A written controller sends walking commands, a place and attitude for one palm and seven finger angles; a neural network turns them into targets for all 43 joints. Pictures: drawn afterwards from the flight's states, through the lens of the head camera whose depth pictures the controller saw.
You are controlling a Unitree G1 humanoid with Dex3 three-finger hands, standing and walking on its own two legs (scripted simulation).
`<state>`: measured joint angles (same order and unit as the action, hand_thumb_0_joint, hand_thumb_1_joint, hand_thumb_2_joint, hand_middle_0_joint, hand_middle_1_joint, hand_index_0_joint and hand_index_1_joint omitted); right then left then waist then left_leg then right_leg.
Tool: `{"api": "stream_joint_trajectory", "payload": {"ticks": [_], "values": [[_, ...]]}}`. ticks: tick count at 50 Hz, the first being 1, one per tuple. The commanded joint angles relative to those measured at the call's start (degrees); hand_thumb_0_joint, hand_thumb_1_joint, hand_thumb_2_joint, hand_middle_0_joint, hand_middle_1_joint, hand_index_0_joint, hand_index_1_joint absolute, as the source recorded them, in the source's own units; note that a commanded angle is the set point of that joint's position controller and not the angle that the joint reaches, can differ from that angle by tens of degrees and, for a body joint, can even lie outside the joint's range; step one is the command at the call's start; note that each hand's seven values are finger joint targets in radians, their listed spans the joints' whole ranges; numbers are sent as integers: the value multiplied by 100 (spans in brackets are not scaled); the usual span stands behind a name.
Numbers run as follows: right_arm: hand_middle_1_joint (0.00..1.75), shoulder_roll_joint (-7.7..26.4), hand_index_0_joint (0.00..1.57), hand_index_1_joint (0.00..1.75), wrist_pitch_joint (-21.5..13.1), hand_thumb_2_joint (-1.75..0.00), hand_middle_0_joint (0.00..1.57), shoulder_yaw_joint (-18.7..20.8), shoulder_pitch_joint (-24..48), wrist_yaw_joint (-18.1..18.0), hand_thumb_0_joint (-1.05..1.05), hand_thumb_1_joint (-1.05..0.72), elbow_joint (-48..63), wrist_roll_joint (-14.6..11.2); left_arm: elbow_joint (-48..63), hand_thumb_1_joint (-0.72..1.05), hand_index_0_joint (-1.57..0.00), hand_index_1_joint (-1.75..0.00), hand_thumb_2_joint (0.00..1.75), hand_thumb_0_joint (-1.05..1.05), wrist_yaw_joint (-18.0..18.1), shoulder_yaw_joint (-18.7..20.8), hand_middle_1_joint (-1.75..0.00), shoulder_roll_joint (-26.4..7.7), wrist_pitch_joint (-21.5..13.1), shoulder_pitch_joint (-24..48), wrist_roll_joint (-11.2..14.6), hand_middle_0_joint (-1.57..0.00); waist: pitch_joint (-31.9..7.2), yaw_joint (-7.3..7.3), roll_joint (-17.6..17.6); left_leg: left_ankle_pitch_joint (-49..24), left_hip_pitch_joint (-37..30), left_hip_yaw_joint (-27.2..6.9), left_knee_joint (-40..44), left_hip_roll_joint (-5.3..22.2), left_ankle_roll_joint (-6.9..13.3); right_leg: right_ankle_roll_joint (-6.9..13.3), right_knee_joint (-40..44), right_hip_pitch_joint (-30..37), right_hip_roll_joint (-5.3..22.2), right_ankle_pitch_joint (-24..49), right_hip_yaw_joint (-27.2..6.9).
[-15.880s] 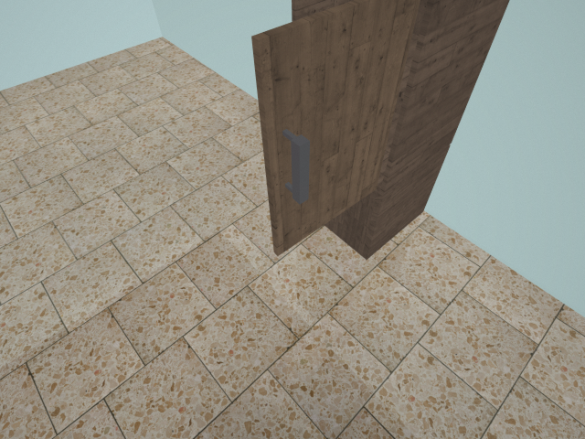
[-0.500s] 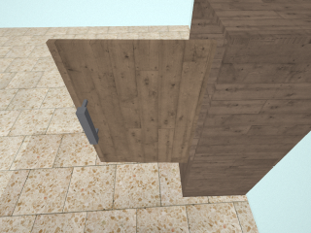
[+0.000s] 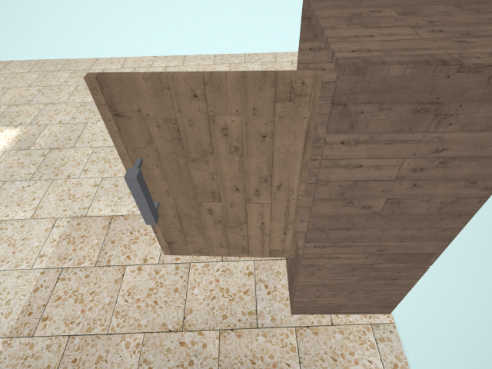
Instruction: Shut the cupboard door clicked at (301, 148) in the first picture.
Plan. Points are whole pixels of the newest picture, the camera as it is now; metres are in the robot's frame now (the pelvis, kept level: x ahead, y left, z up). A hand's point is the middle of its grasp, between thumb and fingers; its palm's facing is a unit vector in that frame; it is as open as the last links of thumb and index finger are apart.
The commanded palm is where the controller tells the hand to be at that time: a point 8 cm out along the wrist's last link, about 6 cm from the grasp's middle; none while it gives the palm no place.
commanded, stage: come to a stop and stand still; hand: left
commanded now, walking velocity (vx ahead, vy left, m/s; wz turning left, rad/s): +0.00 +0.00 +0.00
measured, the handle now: (145, 192) +0.49 +0.26 -0.02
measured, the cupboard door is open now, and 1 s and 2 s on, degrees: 88 88 88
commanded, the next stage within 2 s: look again from close up in 0.08 s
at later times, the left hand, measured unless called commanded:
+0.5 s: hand out of the picture +0.00 +0.18 -0.17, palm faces +0.03 -0.98 -0.18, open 7.3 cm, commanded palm none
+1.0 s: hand (137, 310) +0.22 +0.20 -0.01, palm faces +0.17 -0.98 -0.06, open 6.9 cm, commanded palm +0.11 +0.24 -0.07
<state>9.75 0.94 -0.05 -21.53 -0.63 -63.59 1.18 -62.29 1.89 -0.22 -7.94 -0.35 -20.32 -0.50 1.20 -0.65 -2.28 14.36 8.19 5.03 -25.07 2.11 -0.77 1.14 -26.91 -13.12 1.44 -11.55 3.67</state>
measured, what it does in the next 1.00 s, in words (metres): stands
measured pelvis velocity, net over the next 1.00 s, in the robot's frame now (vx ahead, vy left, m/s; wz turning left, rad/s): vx -0.01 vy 0.03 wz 0.04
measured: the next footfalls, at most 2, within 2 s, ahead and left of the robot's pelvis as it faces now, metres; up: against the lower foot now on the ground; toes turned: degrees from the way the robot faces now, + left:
none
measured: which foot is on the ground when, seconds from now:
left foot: down 0.00-1.00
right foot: down 0.00-1.00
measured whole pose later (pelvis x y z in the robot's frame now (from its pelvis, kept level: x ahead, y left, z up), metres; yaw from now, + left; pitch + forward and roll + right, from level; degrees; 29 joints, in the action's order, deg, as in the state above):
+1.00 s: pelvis -0.01 +0.03 -0.02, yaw +2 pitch +3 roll +1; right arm 15.5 -19.0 1.6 -17.0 -2.1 -44.4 -0.9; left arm -10.9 2.0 1.7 -8.9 -15.1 -18.5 9.5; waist -3.4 -3.1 -1.3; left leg 20.7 22.5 4.0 -40.4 -0.8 1.7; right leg -1.1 -41.0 -26.2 5.2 -17.8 3.5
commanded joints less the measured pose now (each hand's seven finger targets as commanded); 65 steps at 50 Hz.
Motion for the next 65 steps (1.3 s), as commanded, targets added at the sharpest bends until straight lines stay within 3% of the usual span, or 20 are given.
{"api": "stream_joint_trajectory", "payload": {"ticks": [1,19,37,38,39,40,41,42,43,45,46,47,49,51,53,56,58,60,62,65], "values": [[30,232,20,30,-140,-90,20,34,-383,-17,0,-90,62,-36,216,90,-20,-30,90,0,47,130,-30,-720,-134,-118,1,-20,543,1,419,333,507,-359,517,199,165,168,1070,-315,553,-1327,-833],[30,150,20,30,-286,-90,20,32,-352,-97,0,-90,-124,-72,-35,90,-20,-30,90,0,82,35,-30,-381,-162,-282,-15,-20,403,72,183,-278,530,-518,700,378,203,112,499,155,471,340,-561],[30,256,20,30,-297,-90,20,59,-41,-104,0,-90,-73,-71,-2,90,-20,-30,90,0,77,55,-30,-412,-140,-203,-37,-20,433,80,205,-559,318,-540,813,397,246,34,482,198,501,594,-490],[30,577,20,30,-340,-90,20,72,463,-56,0,-90,379,-107,-219,90,-20,-30,90,0,269,37,-30,-673,-174,-333,-107,-20,529,183,628,-1700,739,-388,-231,608,117,-26,193,69,699,2082,-558],[30,1809,20,30,-1449,-90,20,245,141,-617,0,-90,2206,-125,9403,90,-20,-30,90,0,157,1635,-30,-3232,-1761,4840,709,-20,-1971,-963,143,-2362,-977,-539,-31,273,197,-109,-509,320,-62,1675,-192],[30,997,20,30,-1864,-90,20,-76,721,-628,0,-90,2029,-375,7351,90,-22,-32,90,0,217,-61,-32,-843,-1204,921,782,-22,-2371,-54,-1579,-2733,-1190,-271,-45,73,135,33,-525,-50,-270,321,19],[30,1138,20,30,-2089,-90,20,-46,789,-542,0,-90,1715,-302,7061,90,-24,-34,90,0,465,43,-34,-723,-847,984,982,-24,-1973,11,-1453,-2435,-737,-379,95,112,-159,69,-539,-23,-275,-45,122],[30,813,20,30,-2161,-90,20,-5,840,-384,0,-90,1632,-365,5523,90,-25,-36,90,0,483,-603,-36,489,-213,-512,941,-25,-793,-17,-721,-1342,230,-596,284,77,-101,-20,-548,-390,-69,-318,184],[30,1109,20,30,-2224,-90,20,70,784,-338,0,-90,1996,-442,6538,90,-27,-38,90,0,484,-735,-38,319,-361,489,1073,-27,-146,-202,-456,-220,757,-699,141,28,-56,-30,-344,-484,11,-213,180],[30,1158,20,30,-2390,-90,20,193,902,-303,0,-90,2406,-317,6111,90,-31,-42,90,0,375,-443,-42,116,-860,457,898,-31,630,-363,732,738,1609,-807,-255,-162,75,-74,-285,-1208,36,-906,220],[30,1174,20,30,-2399,-90,20,297,876,-243,0,-90,2603,-293,5567,90,-33,-44,90,0,245,-121,-44,-6,-1130,-17,867,-33,742,-267,1171,899,1960,-769,-536,-265,57,-48,-347,-1537,34,-1355,247],[30,1103,20,30,-2411,-90,20,318,900,-165,0,-90,2798,-249,5177,90,-35,-46,90,0,18,-226,-46,289,-1486,-504,927,-35,629,-122,1850,964,2272,-716,-840,-308,22,-56,-600,-1826,9,-1779,309],[30,1070,20,30,-2410,-90,20,474,995,-10,0,-90,3100,-158,4787,90,-38,-50,90,0,-574,302,-50,143,-2353,-1568,1200,-38,121,266,2441,928,2886,-538,-1499,-362,-53,-7,-1108,-2115,-3,-2187,240],[30,1121,20,30,-2218,-90,20,599,1134,191,0,-90,3425,-123,4724,90,-42,-54,90,0,-1308,954,-54,-363,-3204,-2078,1438,-42,-478,561,1941,639,3278,-387,-2040,-432,-155,135,-1633,-1836,75,-1738,-26],[30,1155,20,30,-2075,-90,20,648,1425,289,0,-90,3790,-106,5023,90,-46,-58,90,0,-1817,1305,-58,-810,-3890,-1685,1435,-46,-894,571,1104,627,3819,-315,-2617,-496,-116,186,-2276,-2024,157,-1240,-234],[30,1072,20,30,-1866,-90,20,646,1573,282,0,-90,4208,-122,6058,90,-51,-64,90,0,-1797,1529,-64,-1231,-3881,-1319,1317,-51,-1485,747,-497,539,3904,-245,-2886,-496,-10,219,-2962,-2386,72,-915,-271],[30,1015,20,30,-1836,-90,20,598,1613,249,0,-90,4458,-141,7133,90,-55,-68,90,0,-1646,1344,-68,-1108,-3830,-901,1443,-55,-2008,621,-901,436,3783,-303,-3069,-410,62,190,-3162,-2570,16,-795,-277],[30,991,20,30,-1842,-90,20,548,1447,162,0,-90,4457,-124,8313,90,-58,-72,90,0,-1531,1256,-72,-1138,-3990,-322,1565,-58,-2454,322,-1099,282,3604,-431,-3422,-350,145,155,-3220,-2796,-23,-685,-358],[30,1049,20,30,-1874,-90,20,515,1267,32,0,-90,4328,-100,9161,90,-62,-76,90,0,-1590,926,-76,-1058,-4184,279,1641,-62,-2682,-37,-823,268,3536,-604,-3749,-259,206,119,-3280,-3142,-98,-747,-411],[30,1162,20,30,-1986,-90,20,448,1120,-116,0,-90,4131,-139,8797,90,-68,-82,90,0,-1981,305,-82,-666,-4157,441,1769,-68,-2228,-447,-204,608,4012,-717,-4166,-195,255,45,-3223,-3589,-151,-1121,-466]]}}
